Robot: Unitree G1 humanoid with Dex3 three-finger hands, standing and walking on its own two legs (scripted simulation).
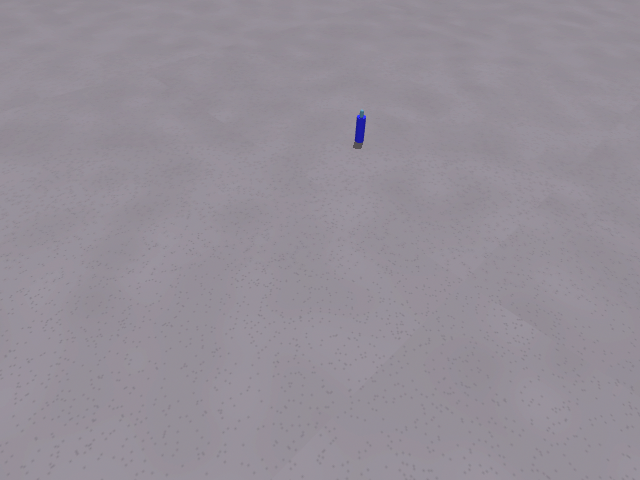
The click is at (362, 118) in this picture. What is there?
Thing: necked bottle
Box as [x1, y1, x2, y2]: [355, 110, 365, 142]
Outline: 363,110 360,110 360,114 357,115 355,141 361,142 363,140 365,122
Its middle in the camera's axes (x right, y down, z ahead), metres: +0.20 -0.66 +2.26
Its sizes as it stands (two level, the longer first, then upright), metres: 0.052 0.052 0.197
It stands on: the floor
